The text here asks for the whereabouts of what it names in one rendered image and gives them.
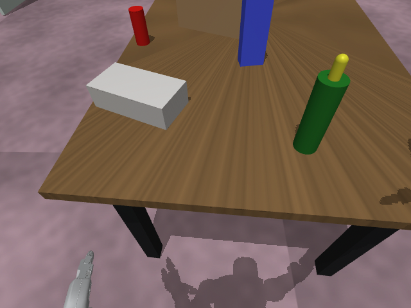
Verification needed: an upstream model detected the left robot hand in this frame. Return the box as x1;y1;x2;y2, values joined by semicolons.
64;251;94;308

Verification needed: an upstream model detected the table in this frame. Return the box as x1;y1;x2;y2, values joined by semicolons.
38;0;411;276

